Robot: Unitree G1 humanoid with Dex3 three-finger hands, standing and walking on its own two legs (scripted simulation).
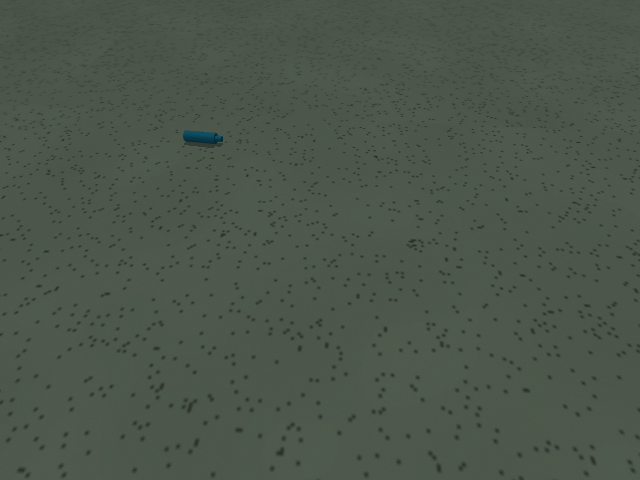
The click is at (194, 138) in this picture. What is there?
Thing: lying bottle
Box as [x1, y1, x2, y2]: [183, 130, 222, 143]
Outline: 183,133 183,138 187,141 210,143 222,141 222,136 218,136 216,133 186,130
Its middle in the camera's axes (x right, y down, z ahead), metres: -0.64 -0.58 +2.17
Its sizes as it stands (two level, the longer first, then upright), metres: 0.212 0.059 0.059
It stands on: the floor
